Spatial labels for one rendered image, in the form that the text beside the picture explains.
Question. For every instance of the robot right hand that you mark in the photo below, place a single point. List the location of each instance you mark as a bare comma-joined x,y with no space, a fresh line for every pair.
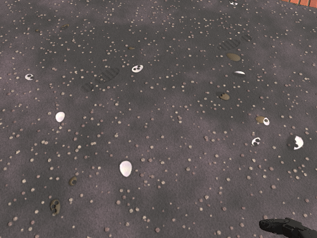
288,227

